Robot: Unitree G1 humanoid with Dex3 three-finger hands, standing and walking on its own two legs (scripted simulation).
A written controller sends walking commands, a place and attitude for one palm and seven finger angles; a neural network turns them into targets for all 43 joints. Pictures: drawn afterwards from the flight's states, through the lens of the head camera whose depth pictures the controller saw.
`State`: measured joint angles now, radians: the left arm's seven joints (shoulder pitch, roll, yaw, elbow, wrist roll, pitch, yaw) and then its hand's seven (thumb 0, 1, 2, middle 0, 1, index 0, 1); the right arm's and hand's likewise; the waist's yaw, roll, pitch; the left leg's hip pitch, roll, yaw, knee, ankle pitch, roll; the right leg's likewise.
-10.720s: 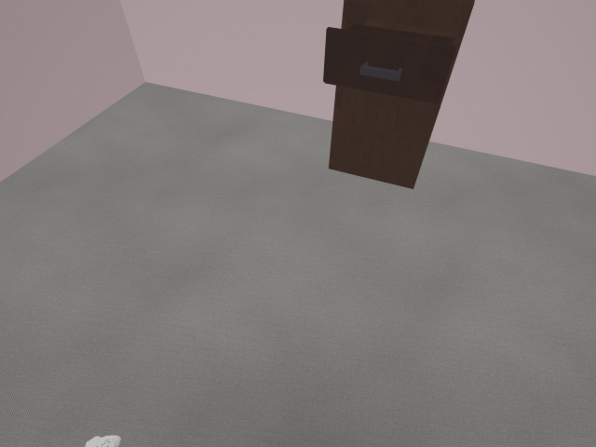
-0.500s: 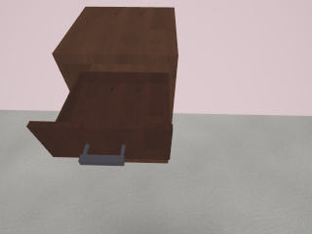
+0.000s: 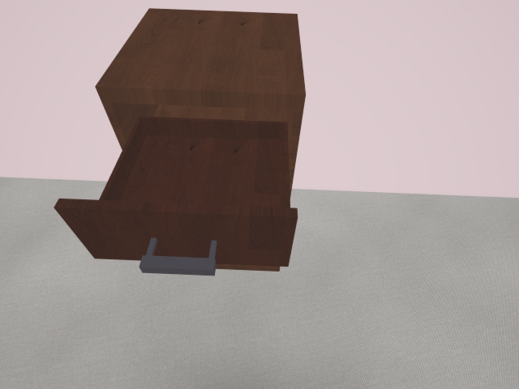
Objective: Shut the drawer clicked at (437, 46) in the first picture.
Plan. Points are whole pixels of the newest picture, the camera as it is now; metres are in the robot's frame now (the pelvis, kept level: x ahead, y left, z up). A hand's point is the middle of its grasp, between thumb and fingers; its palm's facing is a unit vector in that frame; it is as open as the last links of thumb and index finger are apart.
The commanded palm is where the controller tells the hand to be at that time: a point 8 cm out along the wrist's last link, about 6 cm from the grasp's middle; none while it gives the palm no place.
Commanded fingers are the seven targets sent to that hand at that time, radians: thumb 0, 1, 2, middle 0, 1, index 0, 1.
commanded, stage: look again from close up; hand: left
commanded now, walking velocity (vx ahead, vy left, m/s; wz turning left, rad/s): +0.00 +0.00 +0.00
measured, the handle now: (181, 255) +0.35 +0.17 -0.05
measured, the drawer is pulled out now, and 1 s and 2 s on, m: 0.30 0.30 0.30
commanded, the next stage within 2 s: shuffle to correct the standing spot in 0.42 s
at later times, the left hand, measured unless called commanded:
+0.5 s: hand out of the picture -0.02 +0.16 -0.17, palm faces +0.00 -0.98 -0.18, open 7.4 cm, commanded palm none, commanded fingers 0.00 0.90 0.90 -0.20 -0.30 -0.20 -0.30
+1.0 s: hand out of the picture -0.01 +0.12 -0.18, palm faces +0.02 -0.99 -0.16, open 7.4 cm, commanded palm none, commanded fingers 0.00 0.90 0.90 -0.20 -0.30 -0.20 -0.30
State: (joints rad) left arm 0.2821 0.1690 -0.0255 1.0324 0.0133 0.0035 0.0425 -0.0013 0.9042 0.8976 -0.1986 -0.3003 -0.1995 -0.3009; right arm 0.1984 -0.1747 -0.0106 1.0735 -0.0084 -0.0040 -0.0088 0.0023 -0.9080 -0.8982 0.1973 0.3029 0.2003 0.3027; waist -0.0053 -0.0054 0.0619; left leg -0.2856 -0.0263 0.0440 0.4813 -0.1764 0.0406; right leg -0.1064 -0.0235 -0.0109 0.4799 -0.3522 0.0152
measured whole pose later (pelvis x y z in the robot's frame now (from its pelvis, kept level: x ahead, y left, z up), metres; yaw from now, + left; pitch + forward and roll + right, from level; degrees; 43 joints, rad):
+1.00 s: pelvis +0.04 -0.03 +0.00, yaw +0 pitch +0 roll +1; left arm 0.38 0.10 -0.02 1.13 0.00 -0.02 0.04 0.00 0.90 0.90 -0.20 -0.30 -0.20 -0.30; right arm 0.29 -0.10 0.00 1.18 -0.01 -0.03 -0.03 0.00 -0.90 -0.90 0.20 0.30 0.20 0.30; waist -0.01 -0.01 0.05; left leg -0.28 0.00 0.02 0.54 -0.27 0.00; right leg -0.07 0.01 -0.02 0.49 -0.42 -0.03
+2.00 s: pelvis +0.01 +0.01 +0.00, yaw +0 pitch -1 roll +0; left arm 0.29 0.19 -0.03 1.03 0.01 0.02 0.04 0.00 0.90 0.90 -0.20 -0.30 -0.20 -0.30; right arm 0.23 -0.18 0.00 1.07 -0.01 0.01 -0.01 0.00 -0.90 -0.90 0.20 0.30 0.20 0.30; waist -0.01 -0.02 0.07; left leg -0.29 -0.04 0.05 0.48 -0.19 0.06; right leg -0.10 -0.04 0.00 0.46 -0.35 0.03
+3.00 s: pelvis -0.02 -0.01 -0.04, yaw +0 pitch +7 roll +0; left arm 0.45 0.14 0.05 0.07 -0.19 -0.41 -0.10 0.01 0.94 0.90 -0.31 -0.43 -0.31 -0.43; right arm 0.21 -0.23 -0.04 0.69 0.01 -0.25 0.00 0.01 -0.90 -0.90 0.20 0.30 0.20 0.30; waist -0.05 0.01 -0.15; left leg -0.66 0.00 0.04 0.83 -0.30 0.03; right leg -0.52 -0.01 -0.05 0.88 -0.49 -0.02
